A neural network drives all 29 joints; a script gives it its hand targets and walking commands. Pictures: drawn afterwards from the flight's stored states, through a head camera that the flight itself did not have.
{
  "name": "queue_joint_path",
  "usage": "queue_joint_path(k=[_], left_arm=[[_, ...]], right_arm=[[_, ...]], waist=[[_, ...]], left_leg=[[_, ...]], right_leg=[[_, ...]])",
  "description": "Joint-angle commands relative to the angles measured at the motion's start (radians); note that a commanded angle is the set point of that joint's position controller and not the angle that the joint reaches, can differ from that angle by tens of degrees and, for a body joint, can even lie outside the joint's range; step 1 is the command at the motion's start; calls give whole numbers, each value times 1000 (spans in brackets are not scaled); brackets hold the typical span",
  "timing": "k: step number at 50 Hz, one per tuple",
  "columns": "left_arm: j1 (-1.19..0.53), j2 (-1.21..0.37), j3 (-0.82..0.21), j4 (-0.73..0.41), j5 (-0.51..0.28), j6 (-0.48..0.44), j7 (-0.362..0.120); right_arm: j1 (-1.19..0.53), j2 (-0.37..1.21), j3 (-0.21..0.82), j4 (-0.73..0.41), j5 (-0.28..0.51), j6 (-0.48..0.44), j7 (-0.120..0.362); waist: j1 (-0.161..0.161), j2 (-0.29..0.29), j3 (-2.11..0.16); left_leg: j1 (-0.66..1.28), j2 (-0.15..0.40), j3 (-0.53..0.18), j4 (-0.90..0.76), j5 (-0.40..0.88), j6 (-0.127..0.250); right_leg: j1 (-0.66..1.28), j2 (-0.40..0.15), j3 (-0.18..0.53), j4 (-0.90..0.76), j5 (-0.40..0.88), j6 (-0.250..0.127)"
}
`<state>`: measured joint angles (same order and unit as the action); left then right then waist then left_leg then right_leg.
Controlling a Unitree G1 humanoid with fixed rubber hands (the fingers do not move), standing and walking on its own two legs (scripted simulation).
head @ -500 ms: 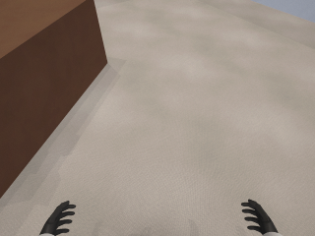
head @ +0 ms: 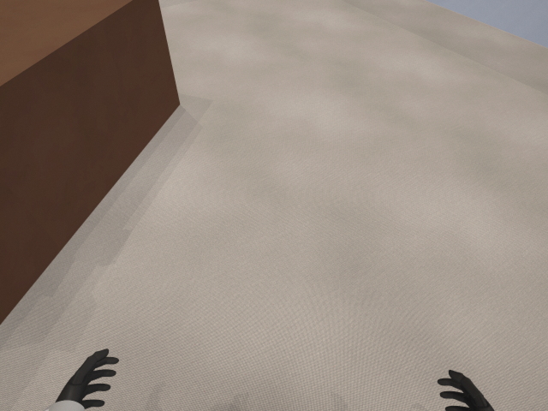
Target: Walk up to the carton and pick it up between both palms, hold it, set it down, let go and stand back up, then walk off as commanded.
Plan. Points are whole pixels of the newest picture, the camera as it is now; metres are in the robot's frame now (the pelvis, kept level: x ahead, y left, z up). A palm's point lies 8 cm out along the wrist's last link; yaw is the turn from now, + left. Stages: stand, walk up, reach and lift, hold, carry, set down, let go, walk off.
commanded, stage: stand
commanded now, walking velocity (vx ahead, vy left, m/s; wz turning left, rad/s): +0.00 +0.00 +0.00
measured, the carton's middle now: out of the picture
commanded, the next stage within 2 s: none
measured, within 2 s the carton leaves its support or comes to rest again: neither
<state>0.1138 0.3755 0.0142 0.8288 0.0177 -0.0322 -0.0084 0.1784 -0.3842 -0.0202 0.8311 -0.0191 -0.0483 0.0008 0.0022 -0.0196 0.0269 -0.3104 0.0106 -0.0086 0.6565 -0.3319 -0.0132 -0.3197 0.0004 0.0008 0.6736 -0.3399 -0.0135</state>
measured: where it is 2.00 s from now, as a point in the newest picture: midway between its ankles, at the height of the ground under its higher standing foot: outside the picture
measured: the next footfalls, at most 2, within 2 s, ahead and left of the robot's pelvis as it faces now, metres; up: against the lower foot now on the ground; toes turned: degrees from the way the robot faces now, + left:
none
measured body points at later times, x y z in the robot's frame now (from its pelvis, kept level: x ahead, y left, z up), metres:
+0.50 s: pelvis -0.01 +0.01 +0.02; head -0.01 +0.01 +0.47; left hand +0.11 +0.32 -0.09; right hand +0.12 -0.30 -0.09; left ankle +0.01 +0.13 -0.72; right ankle +0.01 -0.11 -0.72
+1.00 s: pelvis +0.00 +0.00 +0.02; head +0.00 +0.00 +0.47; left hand +0.10 +0.32 -0.09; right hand +0.10 -0.32 -0.09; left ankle +0.01 +0.13 -0.72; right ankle +0.01 -0.11 -0.72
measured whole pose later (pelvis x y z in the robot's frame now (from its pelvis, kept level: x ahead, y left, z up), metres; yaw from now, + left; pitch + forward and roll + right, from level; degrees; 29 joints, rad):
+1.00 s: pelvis +0.00 +0.00 +0.02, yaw +0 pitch -2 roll +0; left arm 0.07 0.39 0.01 1.08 0.01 -0.02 -0.01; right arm 0.08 -0.41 0.00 1.09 -0.01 -0.03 0.00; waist 0.01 0.00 0.03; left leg -0.14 0.02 -0.01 0.36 -0.17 -0.02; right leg -0.15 0.01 -0.01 0.37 -0.18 -0.01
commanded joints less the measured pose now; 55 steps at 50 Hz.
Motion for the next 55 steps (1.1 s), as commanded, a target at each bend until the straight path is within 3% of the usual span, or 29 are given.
queue_joint_path(k=[1,2,3,6,12,13,14,17,20,25,28,29,30,33,36,39,40,42,43,44,45,47,48,49,50,51,53,54,55], left_arm=[[-36,176,49,-32,-1,-10,9],[-37,145,32,-41,-6,-20,1],[-20,181,44,-15,3,-22,7],[-72,184,40,-3,-9,-15,7],[-9,183,27,53,-7,-20,14],[-52,205,33,66,0,-24,8],[-36,173,32,65,-5,-14,9],[-77,206,31,71,-10,-11,7],[-78,169,27,95,-17,-6,8],[-44,176,36,143,-12,3,-2],[-51,207,31,167,-10,-2,4],[-66,171,35,159,-5,-6,3],[-52,178,21,167,-4,-7,5],[-89,196,32,163,-10,-6,2],[-102,210,40,184,-13,-4,9],[-51,206,32,206,-20,-10,4],[-72,185,18,209,-8,-10,-2],[-70,165,23,204,-15,-8,2],[-77,177,26,219,-5,-6,5],[-103,187,25,211,-3,-5,1],[-98,218,36,208,-5,-8,11],[-70,196,35,204,-10,3,10],[-55,184,27,216,-6,1,11],[-67,175,16,220,-14,-1,5],[-77,191,23,216,-12,-4,10],[-74,193,20,225,-12,-2,8],[-123,235,36,218,-6,2,11],[-99,211,30,201,-20,-4,11],[-93,188,29,219,-10,0,11]], right_arm=[[-19,-148,-30,-22,-1,-20,-7],[-19,-144,-25,-24,-1,-20,-7],[-46,-171,-43,-29,5,-22,-9],[-46,-138,-17,-17,4,-19,-11],[-46,-178,-35,39,-1,-5,-11],[-57,-184,-35,54,6,2,-9],[-98,-178,-36,40,4,2,-3],[-82,-160,-24,72,10,-7,-6],[-136,-147,-11,72,2,-10,-9],[-140,-169,-8,129,6,-14,-7],[-102,-190,-23,155,10,-9,-2],[-131,-200,-24,159,7,-7,-6],[-132,-174,-25,149,6,-5,1],[-121,-140,-1,170,14,0,1],[-124,-165,-9,200,1,7,-2],[-142,-198,-24,210,3,9,1],[-129,-186,-18,218,4,10,-5],[-156,-205,-20,203,8,3,-9],[-172,-203,-24,205,10,3,-1],[-141,-184,-15,217,2,6,-7],[-131,-145,-9,222,9,5,-1],[-137,-191,-19,225,20,9,-11],[-80,-174,-11,231,20,7,-7],[-79,-173,-4,237,8,10,-15],[-103,-169,-7,236,16,14,-15],[-133,-188,-7,231,16,9,-5],[-110,-183,-3,212,5,14,-8],[-121,-192,-11,224,4,13,-9],[-128,-164,-12,217,8,4,-9]], waist=[[18,-15,-53],[22,60,-52],[14,16,-114],[5,53,-79],[5,-59,-34],[-16,-14,-20],[-5,15,-68],[8,-24,-58],[5,96,-58],[32,35,7],[0,11,-8],[23,17,-32],[-12,52,-16],[-13,-32,-41],[5,26,-35],[27,1,-36],[1,-1,-70],[14,70,-59],[12,3,-64],[12,33,-65],[8,-32,-51],[6,41,-45],[-1,-25,-7],[-10,29,17],[-5,-29,-26],[0,50,-57],[-19,42,-39],[6,76,-41],[12,8,-22]], left_leg=[[-4,77,-92,-133,140,80],[12,84,-85,-145,181,80],[53,96,-87,-116,214,91],[57,82,-81,-146,214,72],[73,74,-82,-155,174,84],[97,70,-85,-167,199,67],[127,78,-79,-178,175,71],[94,95,-109,-254,173,68],[123,99,-87,-278,153,56],[42,112,-131,-355,83,57],[107,104,-133,-378,82,46],[132,97,-105,-349,100,50],[170,90,-101,-341,98,41],[161,102,-92,-328,173,45],[151,102,-74,-336,176,44],[142,107,-96,-344,201,51],[163,104,-90,-347,214,47],[155,99,-84,-346,235,36],[169,103,-87,-341,210,48],[166,104,-87,-341,216,38],[175,107,-94,-365,219,42],[159,110,-94,-347,248,47],[160,101,-87,-363,228,38],[174,109,-88,-358,221,43],[205,118,-110,-359,245,45],[190,125,-96,-346,229,45],[177,105,-72,-345,278,34],[169,105,-93,-358,264,41],[165,120,-85,-360,251,45]], right_leg=[[57,-98,113,-148,134,-72],[59,-104,107,-135,142,-69],[67,-107,84,-130,179,-66],[63,-113,125,-169,174,-68],[45,-125,125,-225,200,-58],[10,-145,178,-246,183,-64],[37,-119,128,-251,137,-51],[105,-108,97,-256,130,-38],[99,-119,125,-312,121,-48],[159,-103,74,-306,155,-24],[113,-107,87,-322,108,-27],[110,-119,109,-359,105,-29],[83,-116,107,-371,70,-16],[120,-121,122,-383,139,-22],[136,-147,142,-381,124,-32],[171,-124,103,-384,174,-27],[177,-133,109,-363,183,-22],[185,-125,108,-364,194,-28],[157,-128,99,-373,167,-28],[168,-138,109,-388,181,-30],[187,-130,105,-376,205,-19],[173,-135,104,-366,249,-26],[159,-129,110,-390,213,-35],[130,-137,109,-392,181,-34],[144,-116,85,-390,187,-6],[182,-134,104,-388,223,-21],[182,-134,117,-384,244,-27],[213,-132,103,-382,237,-24],[201,-140,109,-390,259,-29]])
